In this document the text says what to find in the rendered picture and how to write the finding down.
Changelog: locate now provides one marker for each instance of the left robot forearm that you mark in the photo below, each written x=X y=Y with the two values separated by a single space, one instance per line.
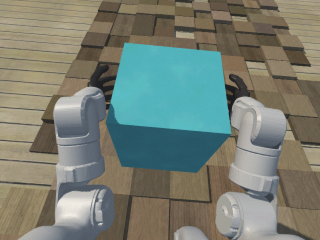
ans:
x=77 y=130

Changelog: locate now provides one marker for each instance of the left robot upper arm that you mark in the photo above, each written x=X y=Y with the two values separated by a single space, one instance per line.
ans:
x=82 y=213

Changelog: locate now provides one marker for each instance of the right robot thigh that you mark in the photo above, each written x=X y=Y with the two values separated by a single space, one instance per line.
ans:
x=189 y=233

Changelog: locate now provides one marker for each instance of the carton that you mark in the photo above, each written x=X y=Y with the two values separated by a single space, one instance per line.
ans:
x=168 y=109

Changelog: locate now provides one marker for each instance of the robot right hand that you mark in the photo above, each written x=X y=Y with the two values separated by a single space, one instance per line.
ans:
x=237 y=93

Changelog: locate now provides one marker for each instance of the right robot upper arm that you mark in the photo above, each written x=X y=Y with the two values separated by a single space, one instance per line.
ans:
x=244 y=216

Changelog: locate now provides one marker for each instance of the right robot forearm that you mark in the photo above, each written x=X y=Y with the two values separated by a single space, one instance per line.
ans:
x=259 y=145

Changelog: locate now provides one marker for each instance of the robot left hand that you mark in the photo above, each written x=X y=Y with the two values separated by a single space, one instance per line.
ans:
x=96 y=81

